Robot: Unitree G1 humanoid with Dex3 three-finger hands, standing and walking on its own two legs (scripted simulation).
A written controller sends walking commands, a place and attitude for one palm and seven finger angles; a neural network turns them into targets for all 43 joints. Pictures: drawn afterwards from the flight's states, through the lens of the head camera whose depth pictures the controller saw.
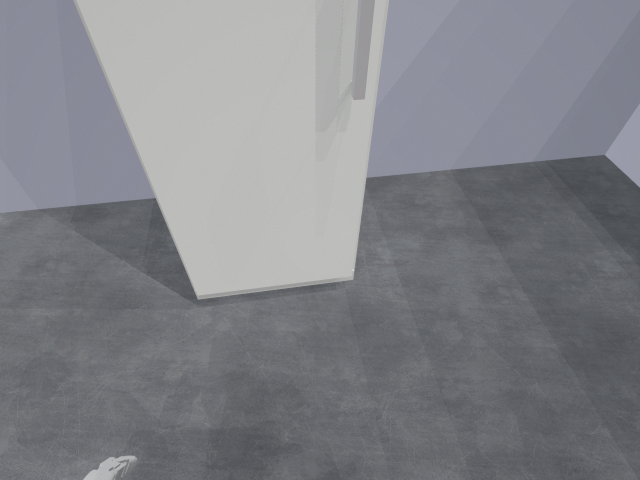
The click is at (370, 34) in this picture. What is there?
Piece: fridge door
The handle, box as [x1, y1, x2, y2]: [351, 0, 374, 99]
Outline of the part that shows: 374,0 358,0 353,75 351,80 351,94 353,99 364,98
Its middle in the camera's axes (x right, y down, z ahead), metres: +0.08 -0.43 +0.72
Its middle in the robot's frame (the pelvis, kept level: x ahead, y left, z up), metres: +0.86 -0.02 +0.22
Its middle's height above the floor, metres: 0.99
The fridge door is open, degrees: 0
